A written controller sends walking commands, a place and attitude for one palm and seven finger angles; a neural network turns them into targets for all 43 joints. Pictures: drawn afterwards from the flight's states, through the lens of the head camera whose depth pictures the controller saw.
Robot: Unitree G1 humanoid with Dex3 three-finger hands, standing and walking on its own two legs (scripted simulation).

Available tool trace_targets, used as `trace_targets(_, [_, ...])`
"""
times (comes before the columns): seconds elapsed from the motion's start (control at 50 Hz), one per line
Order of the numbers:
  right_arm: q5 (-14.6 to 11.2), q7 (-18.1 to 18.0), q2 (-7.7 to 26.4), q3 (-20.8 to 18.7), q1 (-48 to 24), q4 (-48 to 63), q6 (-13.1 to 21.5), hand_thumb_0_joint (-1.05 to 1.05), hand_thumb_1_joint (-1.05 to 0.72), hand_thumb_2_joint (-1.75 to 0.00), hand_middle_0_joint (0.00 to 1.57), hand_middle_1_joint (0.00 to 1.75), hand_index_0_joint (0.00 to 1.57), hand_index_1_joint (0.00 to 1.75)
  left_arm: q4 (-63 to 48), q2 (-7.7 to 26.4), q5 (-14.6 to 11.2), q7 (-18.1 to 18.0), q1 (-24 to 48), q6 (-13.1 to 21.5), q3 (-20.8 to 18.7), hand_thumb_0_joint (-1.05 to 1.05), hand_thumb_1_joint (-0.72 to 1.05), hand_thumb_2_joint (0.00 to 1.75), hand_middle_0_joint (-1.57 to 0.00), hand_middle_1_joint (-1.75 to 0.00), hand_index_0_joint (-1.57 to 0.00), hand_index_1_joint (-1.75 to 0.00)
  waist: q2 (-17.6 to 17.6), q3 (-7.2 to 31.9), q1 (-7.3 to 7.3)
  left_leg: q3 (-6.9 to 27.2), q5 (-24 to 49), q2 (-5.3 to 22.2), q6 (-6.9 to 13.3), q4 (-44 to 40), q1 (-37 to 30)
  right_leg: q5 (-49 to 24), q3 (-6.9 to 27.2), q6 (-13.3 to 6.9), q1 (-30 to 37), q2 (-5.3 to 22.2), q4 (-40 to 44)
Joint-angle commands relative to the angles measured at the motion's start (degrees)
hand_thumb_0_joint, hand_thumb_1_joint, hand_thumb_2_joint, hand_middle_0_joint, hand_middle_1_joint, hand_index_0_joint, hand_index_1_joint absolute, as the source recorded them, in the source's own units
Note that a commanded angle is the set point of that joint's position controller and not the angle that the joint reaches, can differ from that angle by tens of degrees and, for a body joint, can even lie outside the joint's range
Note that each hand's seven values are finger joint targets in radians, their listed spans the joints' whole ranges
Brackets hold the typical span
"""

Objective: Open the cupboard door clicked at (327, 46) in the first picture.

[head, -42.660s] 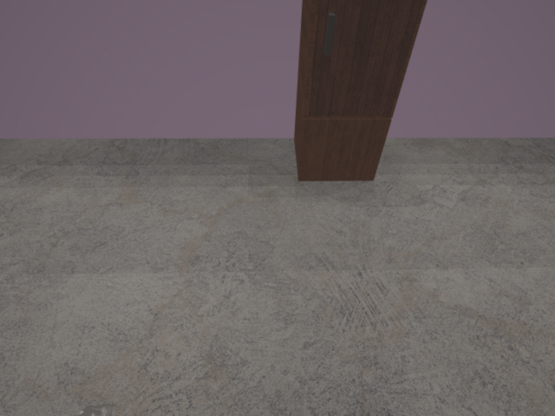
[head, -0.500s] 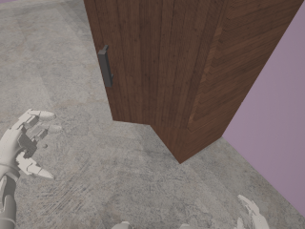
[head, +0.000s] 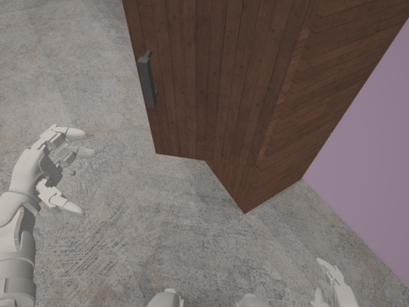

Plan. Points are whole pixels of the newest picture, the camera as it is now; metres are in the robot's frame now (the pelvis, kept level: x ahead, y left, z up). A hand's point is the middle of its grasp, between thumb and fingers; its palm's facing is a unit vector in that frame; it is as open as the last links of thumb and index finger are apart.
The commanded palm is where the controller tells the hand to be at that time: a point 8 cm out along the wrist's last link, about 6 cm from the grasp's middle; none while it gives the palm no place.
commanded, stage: move the hooked fingers beside the handle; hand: left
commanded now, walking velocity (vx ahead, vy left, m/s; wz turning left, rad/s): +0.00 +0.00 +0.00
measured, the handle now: (150, 79) +0.62 +0.18 +0.07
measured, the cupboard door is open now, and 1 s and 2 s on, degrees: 49 49 49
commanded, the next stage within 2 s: none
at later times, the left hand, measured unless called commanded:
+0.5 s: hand (91, 138) +0.41 +0.26 +0.08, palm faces -0.10 -0.99 -0.01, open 14.0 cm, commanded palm +0.40 +0.31 +0.08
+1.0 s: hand (107, 107) +0.50 +0.25 +0.08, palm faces -0.11 -0.99 -0.01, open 14.0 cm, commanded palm +0.49 +0.31 +0.07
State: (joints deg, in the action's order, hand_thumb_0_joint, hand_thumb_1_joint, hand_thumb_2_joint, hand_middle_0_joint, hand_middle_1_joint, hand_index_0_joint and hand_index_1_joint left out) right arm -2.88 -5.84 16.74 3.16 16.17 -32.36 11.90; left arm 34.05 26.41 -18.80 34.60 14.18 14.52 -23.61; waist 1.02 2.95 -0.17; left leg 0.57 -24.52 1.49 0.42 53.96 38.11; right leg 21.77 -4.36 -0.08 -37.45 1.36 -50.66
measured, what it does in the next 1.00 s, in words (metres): stands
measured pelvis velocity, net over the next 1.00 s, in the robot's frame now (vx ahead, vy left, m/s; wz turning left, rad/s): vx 0.01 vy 0.01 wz -0.05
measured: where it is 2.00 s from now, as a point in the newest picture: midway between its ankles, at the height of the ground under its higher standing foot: outside the picture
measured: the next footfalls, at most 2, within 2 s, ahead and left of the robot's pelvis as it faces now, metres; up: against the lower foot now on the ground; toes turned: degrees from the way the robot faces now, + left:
none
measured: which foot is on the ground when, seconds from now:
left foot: down 0.00-1.00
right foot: down 0.00-1.00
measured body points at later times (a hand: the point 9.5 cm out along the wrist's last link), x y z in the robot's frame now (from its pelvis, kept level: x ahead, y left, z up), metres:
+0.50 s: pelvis +0.01 +0.00 +0.00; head +0.09 +0.01 +0.44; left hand +0.41 +0.31 +0.08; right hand +0.09 -0.27 -0.10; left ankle +0.03 +0.11 -0.69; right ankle +0.04 -0.12 -0.69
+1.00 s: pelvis +0.01 +0.01 -0.02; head +0.13 +0.03 +0.41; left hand +0.50 +0.31 +0.08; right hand +0.02 -0.27 -0.12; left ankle +0.03 +0.11 -0.69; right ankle +0.04 -0.12 -0.69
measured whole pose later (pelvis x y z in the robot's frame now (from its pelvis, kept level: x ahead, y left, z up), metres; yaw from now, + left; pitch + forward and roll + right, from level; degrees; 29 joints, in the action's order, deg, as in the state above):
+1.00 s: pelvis +0.01 +0.01 -0.02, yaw -3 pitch +19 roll -3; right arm -1.5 -3.1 17.3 3.2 22.0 -34.4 -0.5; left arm 68.3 40.8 -8.2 33.0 50.3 18.3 -28.8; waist 0.3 4.2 -8.6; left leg -0.5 -26.8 3.1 1.0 60.1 52.8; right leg 22.3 -3.0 0.4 -52.2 -0.2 -55.1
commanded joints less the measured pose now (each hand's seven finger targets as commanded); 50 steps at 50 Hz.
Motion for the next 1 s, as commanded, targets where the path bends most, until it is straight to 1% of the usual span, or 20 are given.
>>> trace_targets(0.0, [0.16, -0.87, 8.71, -3.76, 1.57, 6.57, 2.64, 0.00, -0.90, -0.90, 0.20, 0.30, 0.20, 0.30, -10.82, 17.38, -0.21, -0.14, 21.43, 4.03, -4.00, 0.00, -0.50, 0.30, -0.30, -1.20, -0.30, -1.20, 6.88, 18.88, -1.98, 1.40, 10.77, -1.42, 0.53, -9.59, -9.64, -6.19, 2.63, -1.89, 5.88, -2.26, 6.66])
trace_targets(0.04, [0.30, -0.49, 8.86, -3.71, 2.04, 6.77, 1.97, 0.00, -0.90, -0.90, 0.20, 0.30, 0.20, 0.30, -7.56, 18.37, -0.40, -0.18, 20.33, 3.14, -5.28, 0.00, -0.50, 0.30, -0.30, -1.20, -0.30, -1.20, 4.10, 18.89, -1.62, 1.12, 12.27, -1.22, 0.51, -9.17, -8.10, -8.23, 2.59, -1.80, 6.91, -2.50, 6.26])
trace_targets(0.06, [0.33, -0.32, 9.12, -3.84, 2.45, 6.49, 1.58, 0.00, -0.90, -0.90, 0.20, 0.30, 0.20, 0.30, -5.95, 20.28, -0.11, -0.52, 20.93, 2.97, -6.97, 0.00, -0.50, 0.30, -0.30, -1.20, -0.30, -1.20, 3.88, 18.72, -1.37, 1.17, 12.60, -1.14, 0.42, -9.19, -7.19, -8.72, 2.47, -1.78, 7.14, -2.37, 6.03])
trace_targets(0.14, [0.46, 0.65, 9.16, -3.87, 3.02, 7.81, 0.15, 0.00, -0.90, -0.90, 0.20, 0.30, 0.20, 0.30, -2.86, 20.81, -0.15, -0.76, 18.89, 2.39, -8.21, 0.00, -0.50, 0.30, -0.30, -1.20, -0.30, -1.20, 3.19, 18.85, -0.41, 0.20, 14.28, -1.32, 0.45, -9.03, -4.98, -11.27, 2.75, -1.75, 9.16, -2.42, 5.57])
trace_targets(0.2, [0.36, 1.20, 9.14, -4.34, 4.00, 7.81, -0.60, 0.00, -0.90, -0.90, 0.20, 0.30, 0.20, 0.30, -4.48, 19.17, 0.30, -0.85, 21.84, 3.27, -6.20, 0.00, -0.50, 0.30, -0.30, -1.20, -0.30, -1.20, 5.03, 19.62, -1.49, 0.25, 16.58, -1.13, 0.47, -8.81, -6.65, -13.32, 2.49, -1.67, 7.39, -2.56, 5.26])
trace_targets(0.28, [0.34, 1.19, 9.55, -4.71, 5.61, 6.80, -1.81, 0.00, -0.90, -0.90, 0.20, 0.30, 0.20, 0.30, -2.49, 19.21, 0.53, -0.49, 27.13, 4.78, -5.35, 0.00, -0.50, 0.30, -0.30, -1.20, -0.30, -1.20, 2.56, 19.45, -3.32, 0.44, 14.88, -0.91, 0.72, -8.21, -6.20, -11.91, 2.55, -1.40, 5.55, -3.02, 5.30])
trace_targets(0.34, [0.48, 1.04, 9.81, -4.79, 6.39, 6.08, -2.48, 0.00, -0.90, -0.90, 0.20, 0.30, 0.20, 0.30, -0.45, 20.62, 0.62, -0.18, 29.72, 5.42, -6.29, 0.00, -0.50, 0.30, -0.30, -1.20, -0.30, -1.20, 3.54, 20.54, -3.18, 0.39, 15.23, -1.03, 0.77, -7.79, -6.29, -12.24, 2.87, -1.64, 5.72, -2.99, 5.12])
trace_targets(0.36, [0.40, 0.98, 9.88, -4.66, 6.48, 5.55, -2.80, 0.00, -0.90, -0.90, 0.20, 0.30, 0.20, 0.30, 1.22, 20.89, 0.99, -0.19, 31.92, 5.47, -5.83, 0.00, -0.50, 0.30, -0.30, -1.20, -0.30, -1.20, 3.36, 19.71, -3.91, 0.45, 13.68, -0.94, 0.86, -7.76, -5.97, -10.87, 2.87, -1.49, 4.53, -2.96, 5.31])
trace_targets(0.42, [0.58, 0.78, 9.99, -4.52, 7.21, 4.79, -3.53, 0.00, -0.90, -0.90, 0.20, 0.30, 0.20, 0.30, 4.00, 22.34, 2.04, -0.49, 36.91, 5.88, -5.70, 0.00, -0.50, 0.30, -0.30, -1.20, -0.30, -1.20, 3.65, 19.85, -4.29, 0.46, 13.39, -0.97, 1.05, -6.99, -4.82, -10.49, 3.24, -1.66, 4.00, -2.96, 4.87])
trace_targets(0.52, [0.90, 1.11, 10.06, -4.43, 8.24, 4.11, -4.61, 0.00, -0.90, -0.90, 0.20, 0.30, 0.20, 0.30, 6.46, 24.54, 3.59, -0.92, 42.06, 7.33, -5.98, 0.00, -0.50, 0.30, -0.30, -1.20, -0.30, -1.20, 7.56, 23.99, -4.16, 1.11, 17.41, -0.83, 0.67, -5.92, -7.30, -12.86, 2.87, -2.04, 3.05, -3.04, 3.40])
trace_targets(0.54, [0.98, 1.33, 10.05, -4.50, 8.53, 4.02, -4.99, 0.00, -0.90, -0.90, 0.20, 0.30, 0.20, 0.30, 8.02, 25.11, 3.87, -0.97, 40.89, 7.24, -6.72, 0.00, -0.50, 0.30, -0.30, -1.20, -0.30, -1.20, 7.55, 24.97, -3.81, 1.22, 17.60, -0.63, 0.47, -5.91, -7.74, -12.87, 2.82, -1.90, 3.04, -3.04, 3.38])
trace_targets(0.6, [0.88, 1.44, 10.20, -4.39, 8.99, 3.54, -5.99, 0.00, -0.90, -0.90, 0.20, 0.30, 0.20, 0.30, 13.62, 24.03, 4.51, -1.09, 43.88, 6.62, -5.26, 0.00, -0.50, 0.30, -0.30, -1.20, -0.30, -1.20, 3.62, 21.95, -5.42, 0.87, 14.56, -0.51, 0.97, -5.65, -4.15, -11.43, 2.79, -1.41, 1.64, -3.00, 3.75])
trace_targets(0.68, [0.96, 1.50, 10.83, -4.28, 10.15, 3.18, -7.37, 0.00, -0.90, -0.90, 0.20, 0.30, 0.20, 0.30, 18.94, 27.21, 5.98, -1.08, 48.39, 6.15, -6.13, 0.00, -0.50, 0.30, -0.30, -1.20, -0.30, -1.20, 3.06, 21.65, -6.18, 0.53, 13.01, -0.59, 1.35, -4.54, -0.89, -10.97, 3.41, -1.26, 1.13, -2.97, 3.25])
trace_targets(0.74, [1.34, 1.70, 10.85, -4.28, 11.19, 3.00, -8.23, 0.00, -0.90, -0.90, 0.20, 0.30, 0.20, 0.30, 17.77, 28.69, 7.06, -1.32, 52.20, 7.46, -6.11, 0.00, -0.50, 0.30, -0.30, -1.20, -0.30, -1.20, 5.72, 25.58, -6.35, 0.97, 16.19, -0.39, 1.12, -3.44, -3.11, -12.63, 3.27, -1.44, 0.10, -3.23, 1.89])
trace_targets(0.76, [1.33, 1.73, 10.87, -4.24, 11.29, 2.84, -8.59, 0.00, -0.90, -0.90, 0.20, 0.30, 0.20, 0.30, 18.83, 29.06, 7.55, -1.43, 52.93, 7.71, -5.97, 0.00, -0.50, 0.30, -0.30, -1.20, -0.30, -1.20, 6.56, 24.99, -6.64, 1.06, 15.75, -0.33, 1.04, -3.21, -3.10, -11.88, 3.20, -1.45, -1.07, -3.28, 1.85])
trace_targets(0.82, [1.58, 1.70, 11.11, -4.20, 12.31, 2.23, -9.29, 0.00, -0.90, -0.90, 0.20, 0.30, 0.20, 0.30, 18.47, 29.59, 7.22, -1.60, 57.92, 8.67, -5.93, 0.00, -0.50, 0.30, -0.30, -1.20, -0.30, -1.20, 5.92, 26.90, -7.84, 1.86, 16.94, -0.08, 1.15, -2.31, -4.02, -11.94, 2.91, -1.59, -2.22, -3.68, 1.24])
trace_targets(0.84, [1.60, 1.72, 11.36, -4.33, 12.88, 1.96, -9.69, 0.00, -0.90, -0.90, 0.20, 0.30, 0.20, 0.30, 19.82, 30.91, 7.52, -1.55, 57.01, 8.47, -7.06, 0.00, -0.50, 0.30, -0.30, -1.20, -0.30, -1.20, 6.12, 28.34, -7.52, 1.82, 17.48, 0.04, 1.07, -2.26, -4.54, -12.37, 3.04, -1.41, -1.91, -3.70, 1.33])
trace_targets(0.88, [1.58, 1.73, 11.54, -4.12, 13.30, 1.94, -10.35, 0.00, -0.90, -0.90, 0.20, 0.30, 0.20, 0.30, 21.36, 33.01, 8.00, -1.54, 57.15, 7.82, -8.32, 0.00, -0.50, 0.30, -0.30, -1.20, -0.30, -1.20, 6.03, 28.52, -7.51, 1.50, 17.19, -0.04, 1.26, -1.94, -2.71, -12.89, 3.23, -1.28, -1.08, -3.59, 1.27])
trace_targets(0.92, [1.64, 1.65, 11.33, -3.81, 13.58, 1.68, -10.80, 0.00, -0.90, -0.90, 0.20, 0.30, 0.20, 0.30, 22.23, 32.47, 8.50, -1.60, 60.50, 7.18, -6.85, 0.00, -0.50, 0.30, -0.30, -1.20, -0.30, -1.20, 6.83, 27.28, -8.68, 1.48, 16.67, -0.14, 1.50, -1.48, -1.75, -12.44, 3.19, -1.32, -2.42, -3.79, 1.12])
trace_targets(0.98, [1.77, 1.84, 11.69, -3.61, 14.66, 1.92, -11.89, 0.00, -0.90, -0.90, 0.20, 0.30, 0.20, 0.30, 23.86, 36.74, 10.14, -2.01, 59.55, 6.30, -8.96, 0.00, -0.50, 0.30, -0.30, -1.20, -0.30, -1.20, 7.96, 28.04, -8.00, 1.30, 17.44, -0.08, 1.47, -1.33, -0.70, -13.43, 3.38, -1.20, -1.30, -3.79, 1.21])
